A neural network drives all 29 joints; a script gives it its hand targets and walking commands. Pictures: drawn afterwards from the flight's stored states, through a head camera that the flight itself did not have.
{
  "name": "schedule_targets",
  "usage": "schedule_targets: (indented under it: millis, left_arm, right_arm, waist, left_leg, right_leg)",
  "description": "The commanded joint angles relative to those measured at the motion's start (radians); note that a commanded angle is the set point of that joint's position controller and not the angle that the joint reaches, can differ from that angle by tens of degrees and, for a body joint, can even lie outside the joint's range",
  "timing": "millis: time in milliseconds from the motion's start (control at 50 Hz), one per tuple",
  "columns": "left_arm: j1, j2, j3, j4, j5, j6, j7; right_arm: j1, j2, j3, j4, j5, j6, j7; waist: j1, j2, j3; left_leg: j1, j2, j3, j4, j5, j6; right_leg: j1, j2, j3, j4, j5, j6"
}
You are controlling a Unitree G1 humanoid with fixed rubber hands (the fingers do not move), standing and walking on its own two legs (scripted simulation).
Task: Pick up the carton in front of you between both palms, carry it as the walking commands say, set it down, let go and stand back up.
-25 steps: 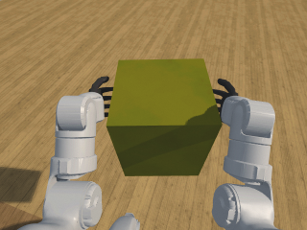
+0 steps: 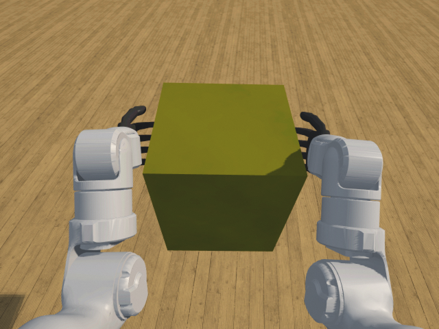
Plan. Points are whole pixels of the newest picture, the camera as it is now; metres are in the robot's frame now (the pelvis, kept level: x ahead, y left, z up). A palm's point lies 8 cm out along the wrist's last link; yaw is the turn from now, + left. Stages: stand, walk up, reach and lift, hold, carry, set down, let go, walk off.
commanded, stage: carry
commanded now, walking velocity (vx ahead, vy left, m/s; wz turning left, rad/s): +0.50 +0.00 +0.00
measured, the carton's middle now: (221, 173) +0.40 -0.02 +0.10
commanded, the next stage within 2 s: none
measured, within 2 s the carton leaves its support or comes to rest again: neither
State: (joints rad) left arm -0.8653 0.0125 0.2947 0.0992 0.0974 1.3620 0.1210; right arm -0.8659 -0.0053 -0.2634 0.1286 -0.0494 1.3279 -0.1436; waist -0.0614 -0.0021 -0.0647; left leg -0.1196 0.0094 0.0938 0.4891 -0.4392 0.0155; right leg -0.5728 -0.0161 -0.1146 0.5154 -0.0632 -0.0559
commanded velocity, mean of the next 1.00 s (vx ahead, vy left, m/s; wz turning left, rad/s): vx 0.27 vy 0.00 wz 0.00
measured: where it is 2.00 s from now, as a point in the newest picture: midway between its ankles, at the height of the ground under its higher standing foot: (208, 265)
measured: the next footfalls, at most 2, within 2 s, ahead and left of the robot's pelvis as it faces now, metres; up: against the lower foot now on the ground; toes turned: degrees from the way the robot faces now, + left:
right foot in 0.02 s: +0.19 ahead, -0.09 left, +0.00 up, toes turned -5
left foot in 0.50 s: +0.52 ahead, +0.10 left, +0.00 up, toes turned +9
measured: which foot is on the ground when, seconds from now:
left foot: down 0.00-0.04, up 0.06-0.48, down 0.50-1.00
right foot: up 0.00-0.00, down 0.02-0.54, up 0.56-0.88, down 0.90-1.00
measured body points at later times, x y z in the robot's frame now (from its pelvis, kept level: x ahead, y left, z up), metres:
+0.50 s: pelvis +0.32 +0.00 +0.00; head +0.33 +0.00 +0.45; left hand +0.63 +0.16 +0.08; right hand +0.64 -0.14 +0.09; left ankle +0.45 +0.09 -0.73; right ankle +0.15 -0.08 -0.72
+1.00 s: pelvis +0.57 -0.02 +0.00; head +0.53 -0.03 +0.45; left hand +0.85 +0.14 +0.09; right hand +0.85 -0.17 +0.09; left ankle +0.46 +0.09 -0.72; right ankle +0.67 -0.10 -0.73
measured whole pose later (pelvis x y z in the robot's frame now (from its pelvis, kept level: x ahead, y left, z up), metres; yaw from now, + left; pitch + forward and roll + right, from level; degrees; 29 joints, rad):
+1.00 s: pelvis +0.57 -0.02 +0.00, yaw +1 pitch +2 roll -1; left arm -0.20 -0.14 0.11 -0.21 0.14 1.22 0.09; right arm -0.20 0.12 -0.13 -0.23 -0.14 1.23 -0.08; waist 0.00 0.05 -0.17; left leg -0.13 0.07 0.12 0.57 -0.46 -0.03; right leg -0.42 -0.03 -0.21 0.49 -0.11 -0.07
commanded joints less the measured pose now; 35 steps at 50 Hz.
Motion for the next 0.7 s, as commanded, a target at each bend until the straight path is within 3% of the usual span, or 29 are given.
schedule_targets:
  millis: [0,20,40,60,80,100,160,260,380,420,460,480,500,520,540,560,580,600,620,680]
  left_arm:
    - [-0.626,-1.029,-0.565,0.057,-0.389,-0.027,-0.198]
    - [-0.626,-1.016,-0.545,0.072,-0.391,-0.03,-0.205]
    - [-0.64,-1.01,-0.544,0.088,-0.388,-0.041,-0.21]
    - [-0.636,-1.051,-0.553,0.08,-0.412,-0.046,-0.221]
    - [-0.66,-1.099,-0.558,0.052,-0.438,-0.056,-0.232]
    - [-0.692,-1.139,-0.574,0.014,-0.461,-0.064,-0.242]
    - [-0.695,-1.23,-0.614,-0.056,-0.502,-0.094,-0.262]
    - [-0.502,-1.267,-0.681,-0.13,-0.478,-0.142,-0.28]
    - [-0.203,-1.214,-0.802,-0.305,-0.42,-0.184,-0.287]
    - [-0.089,-1.172,-0.835,-0.364,-0.399,-0.187,-0.284]
    - [0.032,-1.124,-0.859,-0.403,-0.378,-0.182,-0.283]
    - [0.076,-1.098,-0.872,-0.42,-0.367,-0.178,-0.286]
    - [0.104,-1.084,-0.885,-0.431,-0.37,-0.172,-0.293]
    - [0.134,-1.093,-0.893,-0.435,-0.379,-0.159,-0.298]
    - [0.162,-1.087,-0.897,-0.431,-0.38,-0.158,-0.302]
    - [0.165,-1.092,-0.899,-0.443,-0.388,-0.161,-0.306]
    - [0.154,-1.105,-0.903,-0.45,-0.396,-0.164,-0.309]
    - [0.161,-1.112,-0.903,-0.451,-0.398,-0.167,-0.309]
    - [0.171,-1.114,-0.905,-0.456,-0.398,-0.168,-0.307]
    - [0.234,-1.114,-0.91,-0.443,-0.39,-0.172,-0.293]
  right_arm:
    - [-0.706,1.067,0.573,-0.018,0.429,0.001,0.261]
    - [-0.694,1.078,0.567,0.012,0.421,0.002,0.263]
    - [-0.704,1.102,0.55,0.019,0.415,0.0,0.262]
    - [-0.705,1.103,0.555,0.019,0.405,-0.006,0.258]
    - [-0.705,1.118,0.554,0.01,0.402,-0.014,0.253]
    - [-0.681,1.14,0.548,0.007,0.392,-0.023,0.249]
    - [-0.589,1.191,0.556,-0.016,0.367,-0.051,0.237]
    - [-0.371,1.247,0.634,-0.074,0.325,-0.112,0.231]
    - [-0.155,1.233,0.788,-0.285,0.319,-0.158,0.248]
    - [-0.078,1.191,0.821,-0.364,0.322,-0.156,0.257]
    - [0.036,1.149,0.841,-0.39,0.314,-0.15,0.272]
    - [0.105,1.13,0.844,-0.393,0.305,-0.147,0.281]
    - [0.169,1.106,0.834,-0.396,0.292,-0.142,0.288]
    - [0.213,1.103,0.833,-0.353,0.28,-0.146,0.295]
    - [0.263,1.115,0.829,-0.361,0.295,-0.143,0.304]
    - [0.256,1.126,0.839,-0.391,0.305,-0.144,0.31]
    - [0.229,1.134,0.848,-0.418,0.319,-0.143,0.314]
    - [0.208,1.138,0.856,-0.443,0.335,-0.142,0.316]
    - [0.197,1.135,0.865,-0.461,0.347,-0.142,0.319]
    - [0.224,1.101,0.869,-0.48,0.362,-0.135,0.327]
  waist:
    - [0.104,0.077,-0.494]
    - [0.095,-0.108,-0.555]
    - [0.11,-0.342,-0.579]
    - [0.106,-0.268,-0.545]
    - [0.114,-0.161,-0.5]
    - [0.102,-0.072,-0.469]
    - [0.082,-0.093,-0.46]
    - [0.088,-0.116,-0.428]
    - [0.099,-0.137,-0.352]
    - [0.093,-0.151,-0.346]
    - [0.072,-0.134,-0.407]
    - [0.051,-0.09,-0.454]
    - [0.035,0.055,-0.523]
    - [0.04,0.32,-0.546]
    - [0.039,0.243,-0.486]
    - [0.037,0.165,-0.443]
    - [0.038,0.049,-0.394]
    - [0.044,0.02,-0.355]
    - [0.049,0.043,-0.338]
    - [0.057,0.119,-0.329]
  left_leg:
    - [-0.045,0.108,0.003,0.326,0.72,0.018]
    - [-0.263,0.037,0.007,0.525,0.316,-0.004]
    - [-0.549,-0.083,-0.047,0.757,-0.064,-0.021]
    - [-0.64,-0.03,-0.113,0.843,-0.07,0.005]
    - [-0.654,-0.004,-0.118,0.82,-0.015,0.012]
    - [-0.641,0.022,-0.118,0.752,0.043,0.006]
    - [-0.565,0.044,-0.092,0.572,0.1,-0.016]
    - [-0.587,0.046,-0.023,0.31,0.208,-0.037]
    - [-0.51,0.003,0.073,0.038,0.416,-0.017]
    - [-0.396,-0.02,0.11,-0.068,0.461,-0.001]
    - [-0.083,-0.056,0.166,-0.153,0.481,0.025]
    - [0.136,0.017,0.096,-0.126,0.441,0.043]
    - [0.341,0.225,-0.201,-0.067,0.48,0.088]
    - [0.567,0.406,-0.574,-0.129,0.51,0.261]
    - [0.549,0.412,-0.562,-0.154,0.558,0.276]
    - [0.476,0.383,-0.463,-0.142,0.69,0.252]
    - [0.368,0.362,-0.372,-0.157,0.738,0.207]
    - [0.278,0.342,-0.305,-0.191,0.711,0.17]
    - [0.212,0.32,-0.233,-0.212,0.711,0.14]
    - [0.111,0.262,-0.082,-0.222,0.766,0.129]
  right_leg:
    - [0.606,-0.028,0.011,-0.081,0.043,-0.033]
    - [0.794,-0.256,0.37,-0.042,0.149,-0.075]
    - [0.955,-0.363,0.671,-0.109,0.154,-0.215]
    - [0.938,-0.356,0.646,-0.112,0.085,-0.213]
    - [0.865,-0.315,0.562,-0.121,0.113,-0.189]
    - [0.798,-0.298,0.481,-0.136,0.154,-0.155]
    - [0.724,-0.274,0.354,-0.191,0.203,-0.114]
    - [0.795,-0.242,0.219,-0.236,0.322,-0.111]
    - [0.848,-0.181,0.075,-0.21,0.557,-0.069]
    - [0.84,-0.17,0.035,-0.154,0.659,-0.044]
    - [0.719,-0.152,-0.035,0.043,0.718,-0.002]
    - [0.562,-0.138,-0.044,0.191,0.532,0.023]
    - [0.347,-0.092,-0.038,0.392,0.188,0.046]
    - [-0.022,0.053,0.012,0.639,-0.337,0.082]
    - [-0.156,0.028,0.087,0.775,-0.43,0.063]
    - [-0.177,-0.014,0.109,0.783,-0.415,0.05]
    - [-0.149,-0.054,0.117,0.698,-0.358,0.05]
    - [-0.115,-0.081,0.117,0.593,-0.32,0.054]
    - [-0.058,-0.08,0.094,0.503,-0.305,0.061]
    - [0.053,-0.047,0.027,0.299,-0.261,0.086]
